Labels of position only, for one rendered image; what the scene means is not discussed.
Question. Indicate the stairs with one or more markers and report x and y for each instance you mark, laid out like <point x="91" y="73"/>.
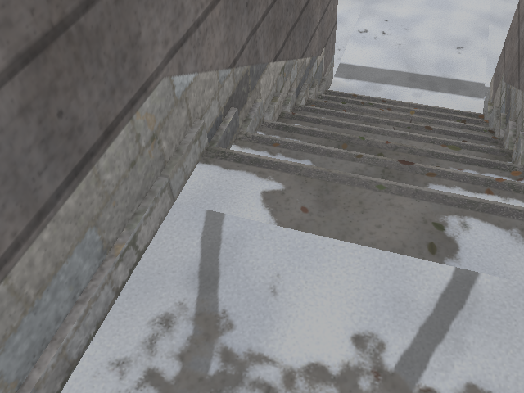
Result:
<point x="427" y="146"/>

